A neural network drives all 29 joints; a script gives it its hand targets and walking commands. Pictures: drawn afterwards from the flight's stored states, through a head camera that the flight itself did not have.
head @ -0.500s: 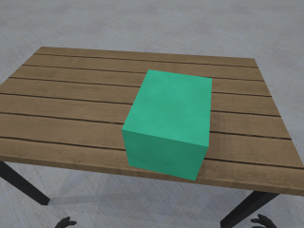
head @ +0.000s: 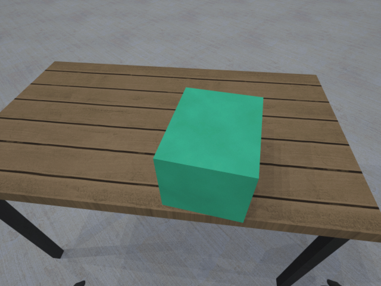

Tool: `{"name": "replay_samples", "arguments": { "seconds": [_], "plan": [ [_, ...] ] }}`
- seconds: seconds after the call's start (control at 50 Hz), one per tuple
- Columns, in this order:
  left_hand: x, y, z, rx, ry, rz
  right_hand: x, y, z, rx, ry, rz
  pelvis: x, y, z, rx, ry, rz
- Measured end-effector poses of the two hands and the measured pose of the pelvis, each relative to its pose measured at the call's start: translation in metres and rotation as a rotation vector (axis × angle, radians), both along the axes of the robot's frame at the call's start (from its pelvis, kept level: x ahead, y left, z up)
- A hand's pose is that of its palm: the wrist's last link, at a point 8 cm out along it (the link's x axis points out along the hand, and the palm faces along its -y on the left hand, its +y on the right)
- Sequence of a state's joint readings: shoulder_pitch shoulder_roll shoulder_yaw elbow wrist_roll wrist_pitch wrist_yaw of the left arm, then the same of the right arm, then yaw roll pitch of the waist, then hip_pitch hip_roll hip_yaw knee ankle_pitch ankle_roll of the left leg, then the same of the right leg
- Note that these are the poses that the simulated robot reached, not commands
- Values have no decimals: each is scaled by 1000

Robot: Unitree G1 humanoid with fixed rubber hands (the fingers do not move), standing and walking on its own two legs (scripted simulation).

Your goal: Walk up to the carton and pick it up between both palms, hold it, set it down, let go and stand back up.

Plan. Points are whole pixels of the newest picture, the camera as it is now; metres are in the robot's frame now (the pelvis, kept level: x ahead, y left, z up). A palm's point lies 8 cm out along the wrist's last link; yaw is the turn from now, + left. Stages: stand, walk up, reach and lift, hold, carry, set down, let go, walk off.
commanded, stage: stand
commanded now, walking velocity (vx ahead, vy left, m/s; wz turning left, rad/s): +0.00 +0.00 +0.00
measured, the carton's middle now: (212, 151) +0.44 -0.04 +0.03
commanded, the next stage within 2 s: none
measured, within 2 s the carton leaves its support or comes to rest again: neither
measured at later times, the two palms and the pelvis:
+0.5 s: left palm out of the picture +0.09 +0.28 -0.10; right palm out of the picture +0.08 -0.30 -0.09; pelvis -0.01 +0.00 +0.00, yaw +0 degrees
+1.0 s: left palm out of the picture +0.08 +0.28 -0.10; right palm out of the picture +0.09 -0.30 -0.09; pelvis -0.01 +0.00 +0.00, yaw +0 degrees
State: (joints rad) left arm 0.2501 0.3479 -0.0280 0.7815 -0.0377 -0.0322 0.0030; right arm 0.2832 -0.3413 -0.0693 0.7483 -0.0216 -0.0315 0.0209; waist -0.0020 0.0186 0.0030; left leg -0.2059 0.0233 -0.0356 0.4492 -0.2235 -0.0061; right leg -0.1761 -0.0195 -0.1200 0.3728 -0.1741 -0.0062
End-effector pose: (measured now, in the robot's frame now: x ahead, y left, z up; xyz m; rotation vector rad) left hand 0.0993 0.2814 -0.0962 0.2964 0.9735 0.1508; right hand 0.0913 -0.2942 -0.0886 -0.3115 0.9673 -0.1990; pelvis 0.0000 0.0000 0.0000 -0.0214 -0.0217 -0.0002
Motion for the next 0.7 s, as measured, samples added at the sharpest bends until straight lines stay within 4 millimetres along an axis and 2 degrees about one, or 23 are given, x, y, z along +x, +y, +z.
{"name": "replay_samples", "arguments": {
  "seconds": [0.28,0.7],
  "plan": [
    [-10,1,-1,2,10,6,-3,-1,2,-2,-16,3,-7,0,0,0,-9,0],
    [-15,2,-2,2,17,8,-8,-1,1,-1,-11,0,-9,0,0,0,-13,0]
  ]
}}
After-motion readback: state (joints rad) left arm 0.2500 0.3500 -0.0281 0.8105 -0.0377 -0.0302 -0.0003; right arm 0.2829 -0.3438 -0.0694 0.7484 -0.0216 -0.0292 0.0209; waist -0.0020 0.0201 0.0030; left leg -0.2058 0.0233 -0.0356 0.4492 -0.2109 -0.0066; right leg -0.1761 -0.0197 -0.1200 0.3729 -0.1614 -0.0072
